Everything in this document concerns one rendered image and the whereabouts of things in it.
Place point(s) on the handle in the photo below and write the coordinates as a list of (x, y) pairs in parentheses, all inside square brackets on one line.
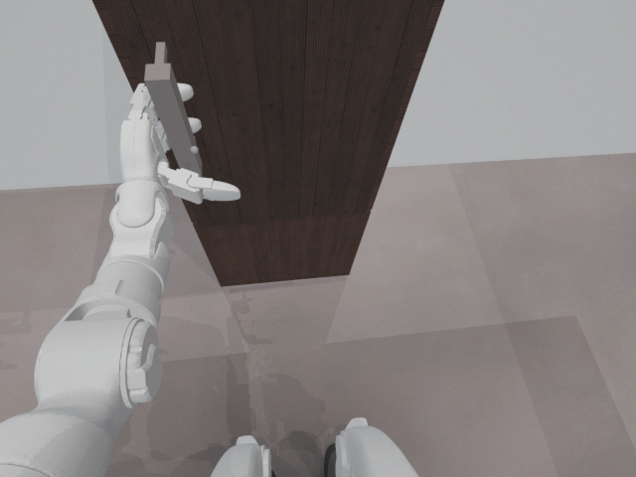
[(163, 89)]

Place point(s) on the robot left upper arm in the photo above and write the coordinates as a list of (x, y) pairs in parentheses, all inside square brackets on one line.
[(92, 375)]

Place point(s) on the cupboard door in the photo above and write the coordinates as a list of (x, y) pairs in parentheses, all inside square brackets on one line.
[(297, 98)]

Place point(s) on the left robot hand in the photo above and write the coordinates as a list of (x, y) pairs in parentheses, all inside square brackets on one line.
[(143, 143)]

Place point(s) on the robot left thigh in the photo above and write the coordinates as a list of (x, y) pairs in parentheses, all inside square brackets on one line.
[(244, 460)]

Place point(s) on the robot left forearm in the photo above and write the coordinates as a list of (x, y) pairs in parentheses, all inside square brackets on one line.
[(133, 274)]

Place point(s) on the left robot shin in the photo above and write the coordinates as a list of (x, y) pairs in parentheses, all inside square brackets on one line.
[(246, 439)]

